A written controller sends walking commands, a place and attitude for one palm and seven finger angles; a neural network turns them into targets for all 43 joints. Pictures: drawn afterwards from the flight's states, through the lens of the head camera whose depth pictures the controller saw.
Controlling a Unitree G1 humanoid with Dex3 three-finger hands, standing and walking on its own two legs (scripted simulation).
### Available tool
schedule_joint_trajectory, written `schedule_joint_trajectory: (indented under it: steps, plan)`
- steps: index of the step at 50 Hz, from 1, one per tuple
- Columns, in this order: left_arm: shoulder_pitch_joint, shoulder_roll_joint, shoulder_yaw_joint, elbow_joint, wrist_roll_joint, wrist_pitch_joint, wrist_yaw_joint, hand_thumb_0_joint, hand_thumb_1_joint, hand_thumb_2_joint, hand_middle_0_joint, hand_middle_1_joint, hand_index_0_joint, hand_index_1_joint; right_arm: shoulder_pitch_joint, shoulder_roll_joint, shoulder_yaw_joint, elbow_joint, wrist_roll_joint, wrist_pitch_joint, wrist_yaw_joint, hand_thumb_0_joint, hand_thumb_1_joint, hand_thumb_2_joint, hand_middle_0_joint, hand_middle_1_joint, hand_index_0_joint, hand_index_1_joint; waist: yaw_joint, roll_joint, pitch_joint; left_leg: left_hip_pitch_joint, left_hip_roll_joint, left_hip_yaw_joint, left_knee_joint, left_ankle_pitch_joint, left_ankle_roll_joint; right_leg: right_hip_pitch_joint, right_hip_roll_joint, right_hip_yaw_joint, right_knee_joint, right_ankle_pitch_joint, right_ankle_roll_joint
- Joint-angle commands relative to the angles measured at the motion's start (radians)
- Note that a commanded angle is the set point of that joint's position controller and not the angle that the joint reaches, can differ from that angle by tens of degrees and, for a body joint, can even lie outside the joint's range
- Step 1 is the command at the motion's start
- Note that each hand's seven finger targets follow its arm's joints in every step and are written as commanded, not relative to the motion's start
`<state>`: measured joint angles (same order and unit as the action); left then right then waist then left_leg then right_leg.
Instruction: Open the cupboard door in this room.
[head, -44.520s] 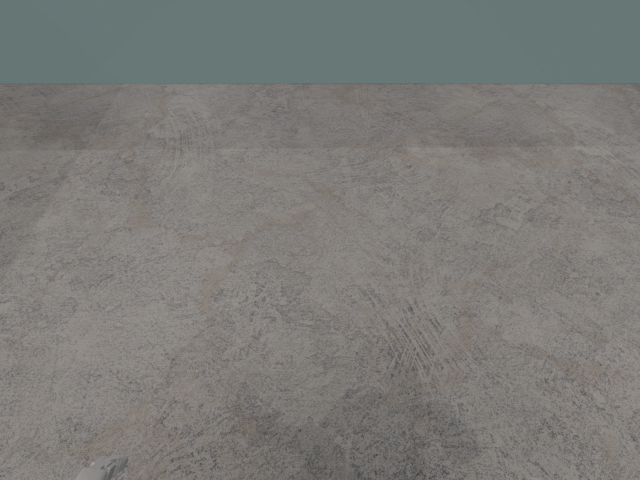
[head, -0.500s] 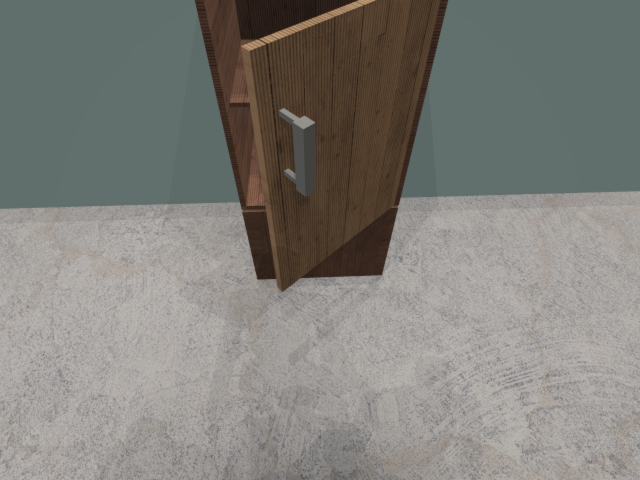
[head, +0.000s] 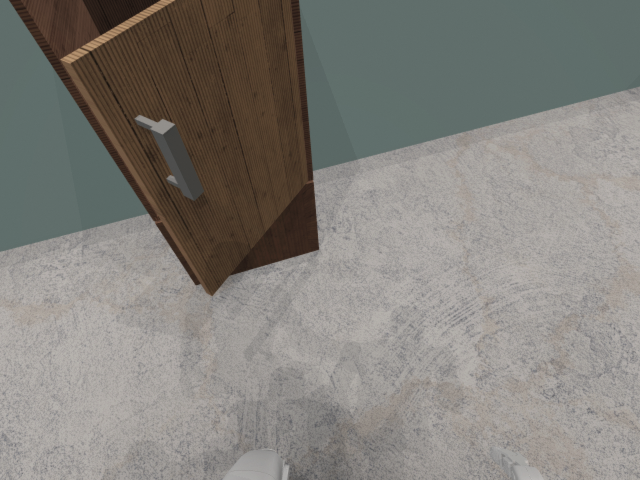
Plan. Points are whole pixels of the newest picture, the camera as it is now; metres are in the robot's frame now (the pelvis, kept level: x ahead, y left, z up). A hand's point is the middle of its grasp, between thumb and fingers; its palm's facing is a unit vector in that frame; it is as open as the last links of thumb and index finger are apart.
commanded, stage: walk to a spot facing it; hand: left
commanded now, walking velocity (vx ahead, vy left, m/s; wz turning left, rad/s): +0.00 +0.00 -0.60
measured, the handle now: (169, 158) +0.53 +0.28 +0.06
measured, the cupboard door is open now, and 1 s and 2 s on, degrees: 41 41 41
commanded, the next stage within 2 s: none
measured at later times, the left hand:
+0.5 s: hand (219, 439) +0.18 +0.18 -0.17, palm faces -0.29 -0.91 -0.30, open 7.4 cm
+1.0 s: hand (274, 405) +0.23 +0.10 -0.17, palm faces -0.54 -0.82 -0.20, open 7.4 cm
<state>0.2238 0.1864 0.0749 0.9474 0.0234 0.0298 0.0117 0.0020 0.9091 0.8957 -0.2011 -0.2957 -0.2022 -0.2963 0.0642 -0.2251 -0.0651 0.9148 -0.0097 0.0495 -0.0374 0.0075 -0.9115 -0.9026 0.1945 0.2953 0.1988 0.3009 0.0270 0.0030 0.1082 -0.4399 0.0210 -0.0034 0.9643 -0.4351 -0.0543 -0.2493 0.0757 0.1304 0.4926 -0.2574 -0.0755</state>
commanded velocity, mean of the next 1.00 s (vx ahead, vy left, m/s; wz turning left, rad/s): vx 0.02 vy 0.00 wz -0.60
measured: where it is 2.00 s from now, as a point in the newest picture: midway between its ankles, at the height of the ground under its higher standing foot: (451, 459)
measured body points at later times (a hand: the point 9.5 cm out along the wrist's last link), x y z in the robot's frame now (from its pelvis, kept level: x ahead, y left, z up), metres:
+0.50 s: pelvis +0.01 +0.00 -0.02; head +0.07 -0.04 +0.42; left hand +0.19 +0.23 -0.15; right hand -0.03 -0.27 -0.18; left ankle +0.01 +0.16 -0.72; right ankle -0.01 -0.11 -0.75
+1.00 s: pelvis +0.03 -0.01 +0.00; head +0.09 -0.04 +0.44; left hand +0.26 +0.15 -0.15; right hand -0.06 -0.24 -0.15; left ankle +0.09 +0.12 -0.74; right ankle -0.05 -0.10 -0.69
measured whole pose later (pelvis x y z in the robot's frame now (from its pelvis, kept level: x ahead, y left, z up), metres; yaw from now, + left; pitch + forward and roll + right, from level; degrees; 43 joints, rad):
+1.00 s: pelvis +0.03 -0.01 +0.00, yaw -35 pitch +2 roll -2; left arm 0.14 0.23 0.08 0.89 0.02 0.06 -0.04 0.01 0.91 0.90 -0.20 -0.30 -0.20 -0.30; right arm 0.24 -0.18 -0.02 0.89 -0.04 0.00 -0.03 0.01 -0.91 -0.90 0.20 0.30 0.20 0.30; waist 0.00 0.00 0.11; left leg -0.25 0.12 0.11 0.52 -0.30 -0.04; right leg -0.45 0.00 -0.04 0.91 -0.48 0.03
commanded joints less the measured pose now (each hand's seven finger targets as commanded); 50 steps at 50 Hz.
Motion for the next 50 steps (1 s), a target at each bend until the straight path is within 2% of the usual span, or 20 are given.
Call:
schedule_joint_trajectory:
  steps: [1, 6, 7, 8, 9, 10, 12, 14, 18, 21, 23, 24, 29, 35, 38, 40, 41, 44, 46, 50]
  plan:
    - [0.08, 0.215, 0.062, -0.054, 0.006, -0.014, 0.018, 0.0, 0.9, 0.9, -0.2, -0.3, -0.2, -0.3, -0.016, -0.06, -0.01, -0.097, 0.007, -0.027, -0.005, 0.0, -0.9, -0.9, 0.2, 0.3, 0.2, 0.3, 0.023, -0.126, -0.167, -0.064, -0.01, -0.022, -0.094, -0.027, 0.004, 0.228, -0.268, 0.321, -0.064, 0.629, -0.139]
    - [-0.004, 0.205, 0.059, -0.082, -0.002, -0.005, 0.012, 0.0, 0.9, 0.9, -0.2, -0.3, -0.2, -0.3, 0.105, -0.066, -0.008, -0.078, 0.011, -0.041, -0.012, 0.0, -0.9, -0.9, 0.2, 0.3, 0.2, 0.3, -0.047, -0.118, -0.182, 0.205, -0.022, -0.027, -0.45, 0.145, 0.02, 0.056, -0.188, 0.311, -0.001, 0.516, -0.056]
    - [-0.018, 0.179, 0.051, -0.094, -0.009, -0.003, 0.008, 0.0, 0.9, 0.9, -0.2, -0.3, -0.2, -0.3, 0.151, -0.101, -0.012, -0.064, 0.007, -0.05, -0.017, 0.0, -0.9, -0.9, 0.2, 0.3, 0.2, 0.3, -0.067, -0.052, -0.203, 0.372, 0.051, -0.075, -0.571, 0.226, 0.042, -0.077, -0.126, 0.251, 0.055, 0.369, -0.007]
    - [0.01, 0.124, 0.04, -0.115, -0.018, -0.002, -0.004, 0.0, 0.9, 0.9, -0.2, -0.3, -0.2, -0.3, 0.165, -0.197, -0.027, -0.072, -0.01, -0.06, -0.021, 0.0, -0.9, -0.9, 0.2, 0.3, 0.2, 0.3, -0.06, 0.214, -0.21, 0.508, 0.296, -0.332, -0.643, 0.346, 0.139, -0.285, 0.009, 0.105, 0.202, -0.021, 0.056]
    - [-0.008, 0.129, 0.034, -0.136, -0.01, -0.01, -0.012, 0.0, 0.9, 0.9, -0.2, -0.3, -0.2, -0.3, 0.183, -0.233, -0.033, -0.089, -0.013, -0.053, -0.022, 0.0, -0.9, -0.9, 0.2, 0.3, 0.2, 0.3, -0.058, 0.278, -0.179, 0.451, 0.479, -0.447, -0.664, 0.495, 0.257, -0.332, -0.001, -0.047, 0.427, -0.385, 0.103]
    - [-0.032, 0.144, 0.041, -0.164, -0.003, -0.012, -0.022, 0.0, 0.9, 0.9, -0.2, -0.3, -0.2, -0.3, 0.173, -0.238, -0.033, -0.11, -0.024, -0.051, -0.028, 0.0, -0.9, -0.9, 0.2, 0.3, 0.2, 0.3, -0.054, 0.136, -0.138, 0.32, 0.499, -0.415, -0.648, 0.518, 0.308, -0.32, -0.053, -0.07, 0.568, -0.381, 0.119]
    - [-0.056, 0.131, 0.044, -0.132, 0.002, -0.004, -0.031, 0.0, 0.9, 0.9, -0.2, -0.3, -0.2, -0.3, 0.159, -0.168, -0.01, -0.1, -0.031, -0.055, -0.022, 0.0, -0.9, -0.9, 0.2, 0.3, 0.2, 0.3, -0.034, 0.251, -0.115, 0.338, 0.343, -0.221, -0.577, 0.81, 0.238, -0.35, -0.071, -0.079, 0.669, -0.306, 0.127]
    - [-0.072, 0.112, 0.03, -0.134, -0.005, -0.001, -0.044, 0.0, 0.9, 0.9, -0.2, -0.3, -0.2, -0.3, 0.149, -0.164, -0.01, -0.109, -0.03, -0.054, -0.021, 0.0, -0.9, -0.9, 0.2, 0.3, 0.2, 0.3, -0.033, 0.207, -0.163, 0.395, 0.285, -0.083, -0.53, 0.878, 0.201, -0.319, -0.083, -0.135, 0.582, -0.279, 0.127]
    - [-0.098, 0.099, 0.017, -0.144, -0.006, -0.001, -0.054, 0.0, 0.9, 0.9, -0.2, -0.3, -0.2, -0.3, 0.192, -0.195, -0.023, -0.088, -0.029, -0.048, -0.012, 0.0, -0.9, -0.9, 0.2, 0.3, 0.2, 0.3, -0.054, 0.231, -0.164, 0.351, 0.276, 0.008, -0.496, 0.788, 0.164, -0.145, -0.062, -0.213, 0.3, -0.213, 0.105]
    - [0.031, 0.143, 0.03, -0.105, -0.006, -0.009, -0.049, 0.0, 0.9, 0.9, -0.2, -0.3, -0.2, -0.3, 0.149, -0.202, -0.03, -0.099, -0.017, -0.037, -0.002, 0.0, -0.9, -0.9, 0.2, 0.3, 0.2, 0.3, 0.021, 0.136, -0.17, 0.196, 0.232, 0.077, -0.312, 0.563, 0.078, 0.123, -0.056, -0.221, 0.003, 0.081, 0.074]
    - [0.135, 0.337, 0.065, -0.075, -0.002, -0.02, -0.016, 0.0, 0.9, 0.9, -0.2, -0.3, -0.2, -0.3, 0.09, -0.107, -0.01, -0.164, 0.004, -0.027, 0.006, 0.0, -0.9, -0.9, 0.2, 0.3, 0.2, 0.3, 0.083, -0.345, -0.2, -0.151, 0.032, 0.11, 0.126, -0.248, -0.013, 0.281, -0.482, 0.338, -0.146, 0.565, -0.139]
    - [0.13, 0.32, 0.065, -0.078, -0.004, -0.014, -0.002, 0.0, 0.9, 0.9, -0.2, -0.3, -0.2, -0.3, 0.069, -0.126, -0.012, -0.159, -0.001, -0.02, 0.002, 0.0, -0.9, -0.9, 0.2, 0.3, 0.2, 0.3, 0.089, -0.243, -0.186, -0.165, 0.056, -0.005, 0.215, -0.211, 0.0, 0.238, -0.463, 0.34, -0.133, 0.448, -0.182]
    - [-0.055, 0.231, 0.041, -0.123, 0.007, -0.008, 0.013, 0.0, 0.9, 0.9, -0.2, -0.3, -0.2, -0.3, 0.129, -0.083, -0.005, -0.086, -0.002, -0.015, 0.013, 0.0, -0.9, -0.9, 0.2, 0.3, 0.2, 0.3, -0.021, -0.14, -0.176, -0.046, 0.053, 0.016, 0.103, -0.02, -0.013, 0.083, -0.293, 0.168, -0.106, 0.327, -0.116]
    - [-0.061, 0.24, 0.046, -0.122, 0.007, -0.004, 0.002, 0.0, 0.9, 0.9, -0.2, -0.3, -0.2, -0.3, 0.155, -0.075, -0.006, -0.083, 0.003, -0.027, 0.01, 0.0, -0.9, -0.9, 0.2, 0.3, 0.2, 0.3, -0.027, -0.147, -0.134, 0.063, 0.008, 0.027, -0.182, 0.013, 0.002, 0.012, -0.262, 0.236, -0.122, 0.217, -0.109]
    - [-0.1, 0.208, 0.039, -0.13, -0.008, 0.003, -0.004, 0.0, 0.9, 0.9, -0.2, -0.3, -0.2, -0.3, 0.247, -0.094, -0.005, -0.053, 0.003, -0.045, -0.003, 0.0, -0.9, -0.9, 0.2, 0.3, 0.2, 0.3, -0.078, -0.111, -0.144, 0.284, 0.016, 0.013, -0.485, 0.162, 0.018, -0.12, -0.194, 0.219, -0.039, 0.167, -0.033]
    - [-0.068, 0.113, 0.021, -0.165, -0.018, 0.007, -0.02, 0.0, 0.9, 0.9, -0.2, -0.3, -0.2, -0.3, 0.28, -0.25, -0.03, -0.069, -0.023, -0.059, -0.012, 0.0, -0.9, -0.9, 0.2, 0.3, 0.2, 0.3, -0.073, 0.34, -0.156, 0.401, 0.433, -0.43, -0.725, 0.217, 0.2, -0.359, 0.02, -0.062, 0.345, -0.32, 0.086]
    - [-0.098, 0.147, 0.029, -0.185, -0.01, -0.002, -0.03, 0.0, 0.9, 0.9, -0.2, -0.3, -0.2, -0.3, 0.259, -0.258, -0.029, -0.093, -0.026, -0.057, -0.02, 0.0, -0.9, -0.9, 0.2, 0.3, 0.2, 0.3, -0.069, 0.191, -0.131, 0.25, 0.494, -0.435, -0.724, 0.232, 0.27, -0.303, -0.053, -0.074, 0.521, -0.343, 0.099]
    - [-0.088, 0.124, 0.035, -0.142, 0.001, 0.006, -0.047, 0.0, 0.9, 0.9, -0.2, -0.3, -0.2, -0.3, 0.168, -0.175, -0.008, -0.103, -0.029, -0.064, -0.015, 0.0, -0.9, -0.9, 0.2, 0.3, 0.2, 0.3, -0.02, 0.229, -0.118, 0.265, 0.334, -0.15, -0.64, 0.496, 0.199, -0.321, -0.095, -0.115, 0.644, -0.235, 0.122]
    - [-0.121, 0.094, 0.022, -0.149, -0.003, 0.007, -0.053, 0.0, 0.9, 0.9, -0.2, -0.3, -0.2, -0.3, 0.207, -0.162, -0.01, -0.087, -0.032, -0.062, -0.015, 0.0, -0.9, -0.9, 0.2, 0.3, 0.2, 0.3, -0.042, 0.188, -0.129, 0.328, 0.285, -0.019, -0.577, 0.708, 0.172, -0.281, -0.093, -0.167, 0.506, -0.235, 0.125]
    - [-0.133, 0.079, 0.011, -0.151, -0.006, -0.006, -0.058, 0.0, 0.9, 0.9, -0.2, -0.3, -0.2, -0.3, 0.275, -0.195, -0.026, -0.058, -0.03, -0.055, -0.004, 0.0, -0.9, -0.9, 0.2, 0.3, 0.2, 0.3, -0.08, 0.224, -0.193, 0.388, 0.311, 0.052, -0.527, 0.593, 0.153, -0.151, -0.068, -0.243, 0.244, -0.224, 0.101]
